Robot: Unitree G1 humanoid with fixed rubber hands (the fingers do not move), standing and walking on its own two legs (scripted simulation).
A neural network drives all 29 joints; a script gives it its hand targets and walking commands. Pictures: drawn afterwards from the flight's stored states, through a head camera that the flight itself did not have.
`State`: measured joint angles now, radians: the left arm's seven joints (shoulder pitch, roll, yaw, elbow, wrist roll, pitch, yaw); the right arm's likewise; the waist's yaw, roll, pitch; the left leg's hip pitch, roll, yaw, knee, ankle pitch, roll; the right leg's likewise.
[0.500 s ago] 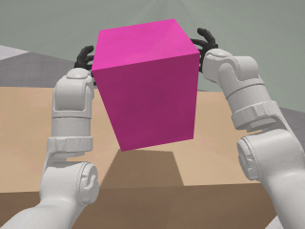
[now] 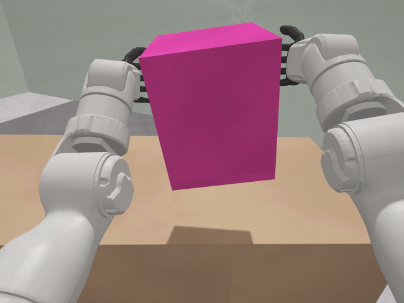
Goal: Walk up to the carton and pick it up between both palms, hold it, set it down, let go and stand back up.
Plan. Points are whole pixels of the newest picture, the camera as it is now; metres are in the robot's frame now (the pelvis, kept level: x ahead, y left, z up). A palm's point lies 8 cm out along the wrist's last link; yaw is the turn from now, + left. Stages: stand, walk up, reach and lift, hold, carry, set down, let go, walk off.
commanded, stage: hold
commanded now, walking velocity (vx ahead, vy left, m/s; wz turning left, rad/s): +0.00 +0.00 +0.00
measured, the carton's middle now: (213, 103) +0.39 -0.01 +0.32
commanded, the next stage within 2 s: none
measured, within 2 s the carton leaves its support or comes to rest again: neither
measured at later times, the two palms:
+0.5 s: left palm (118, 93) +0.41 +0.18 +0.33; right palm (261, 85) +0.41 -0.11 +0.35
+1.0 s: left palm (125, 88) +0.37 +0.15 +0.35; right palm (285, 65) +0.35 -0.13 +0.40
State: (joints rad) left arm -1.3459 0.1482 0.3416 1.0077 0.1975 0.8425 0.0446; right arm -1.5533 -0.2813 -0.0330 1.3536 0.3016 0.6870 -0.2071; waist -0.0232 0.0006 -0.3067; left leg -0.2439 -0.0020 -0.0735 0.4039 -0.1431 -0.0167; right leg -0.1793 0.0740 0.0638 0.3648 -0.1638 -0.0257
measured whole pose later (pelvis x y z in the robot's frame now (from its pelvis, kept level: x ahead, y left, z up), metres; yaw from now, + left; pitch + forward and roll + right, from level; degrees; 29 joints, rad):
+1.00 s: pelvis +0.02 +0.02 +0.00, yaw -2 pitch -3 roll -2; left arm -1.14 0.07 0.36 0.58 0.25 0.97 0.06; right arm -1.41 -0.27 0.05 1.07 0.43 0.73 -0.24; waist -0.06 0.01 -0.27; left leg -0.19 -0.01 -0.06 0.41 -0.18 0.01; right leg -0.10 0.06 0.09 0.32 -0.16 0.00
